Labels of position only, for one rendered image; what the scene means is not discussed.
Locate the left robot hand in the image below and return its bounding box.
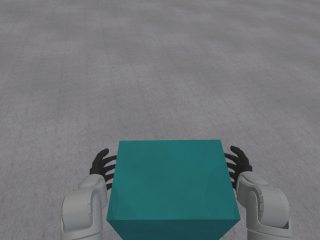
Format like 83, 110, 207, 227
89, 148, 117, 190

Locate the right robot hand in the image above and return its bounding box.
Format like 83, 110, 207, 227
224, 146, 253, 190

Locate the robot left forearm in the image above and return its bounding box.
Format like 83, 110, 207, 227
60, 174, 108, 240

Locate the robot right forearm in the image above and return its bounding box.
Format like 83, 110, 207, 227
236, 171, 292, 240

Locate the carton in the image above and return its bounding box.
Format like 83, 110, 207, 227
106, 139, 241, 240

